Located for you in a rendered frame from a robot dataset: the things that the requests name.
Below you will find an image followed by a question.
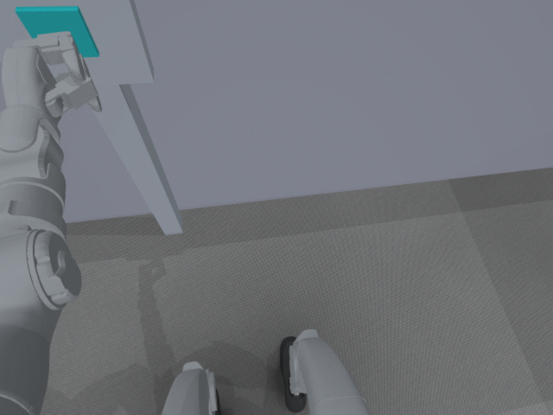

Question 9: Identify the robot left forearm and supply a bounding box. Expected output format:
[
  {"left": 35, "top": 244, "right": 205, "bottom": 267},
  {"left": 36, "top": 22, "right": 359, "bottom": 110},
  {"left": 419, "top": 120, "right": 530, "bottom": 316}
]
[{"left": 0, "top": 106, "right": 67, "bottom": 242}]

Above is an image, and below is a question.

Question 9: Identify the button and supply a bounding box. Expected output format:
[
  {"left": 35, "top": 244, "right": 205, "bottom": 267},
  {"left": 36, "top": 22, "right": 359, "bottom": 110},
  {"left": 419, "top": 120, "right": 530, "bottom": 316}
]
[{"left": 16, "top": 6, "right": 99, "bottom": 57}]

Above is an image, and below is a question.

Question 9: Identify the robot left upper arm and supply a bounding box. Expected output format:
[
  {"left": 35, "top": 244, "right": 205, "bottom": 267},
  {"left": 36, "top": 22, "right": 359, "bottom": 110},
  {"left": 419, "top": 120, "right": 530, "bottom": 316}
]
[{"left": 0, "top": 229, "right": 82, "bottom": 415}]

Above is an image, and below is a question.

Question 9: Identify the left robot thigh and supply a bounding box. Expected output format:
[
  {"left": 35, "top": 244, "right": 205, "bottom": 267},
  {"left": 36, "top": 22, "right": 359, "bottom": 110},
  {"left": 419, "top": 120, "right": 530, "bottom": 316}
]
[{"left": 162, "top": 368, "right": 218, "bottom": 415}]

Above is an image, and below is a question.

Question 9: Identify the panel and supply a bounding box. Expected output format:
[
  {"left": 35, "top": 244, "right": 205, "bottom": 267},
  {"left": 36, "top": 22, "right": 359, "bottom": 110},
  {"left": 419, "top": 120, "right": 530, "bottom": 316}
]
[{"left": 0, "top": 0, "right": 183, "bottom": 235}]

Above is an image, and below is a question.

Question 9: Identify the robot right foot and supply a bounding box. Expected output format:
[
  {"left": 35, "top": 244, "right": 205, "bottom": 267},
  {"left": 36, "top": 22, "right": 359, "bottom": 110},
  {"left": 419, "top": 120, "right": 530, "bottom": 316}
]
[{"left": 280, "top": 336, "right": 306, "bottom": 412}]

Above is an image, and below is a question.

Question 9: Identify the robot left hand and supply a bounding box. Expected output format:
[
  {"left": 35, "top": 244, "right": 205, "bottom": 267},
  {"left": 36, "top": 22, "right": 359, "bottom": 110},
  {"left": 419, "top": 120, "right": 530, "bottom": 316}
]
[{"left": 2, "top": 31, "right": 102, "bottom": 125}]

